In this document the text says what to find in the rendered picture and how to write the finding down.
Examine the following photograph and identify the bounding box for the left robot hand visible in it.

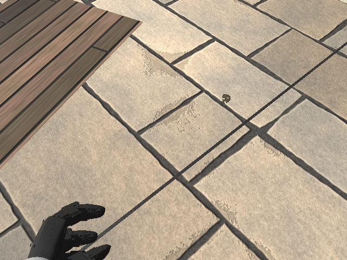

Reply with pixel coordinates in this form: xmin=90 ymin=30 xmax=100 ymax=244
xmin=28 ymin=201 xmax=111 ymax=260

